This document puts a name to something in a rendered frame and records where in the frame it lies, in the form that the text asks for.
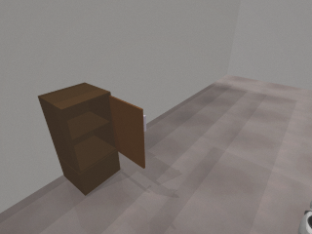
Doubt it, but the handle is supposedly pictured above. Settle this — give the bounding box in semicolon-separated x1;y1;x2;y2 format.
143;115;146;132

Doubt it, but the cupboard door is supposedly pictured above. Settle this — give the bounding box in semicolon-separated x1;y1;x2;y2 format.
109;96;145;169

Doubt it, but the humanoid robot torso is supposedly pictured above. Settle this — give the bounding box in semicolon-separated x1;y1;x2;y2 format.
297;212;312;234

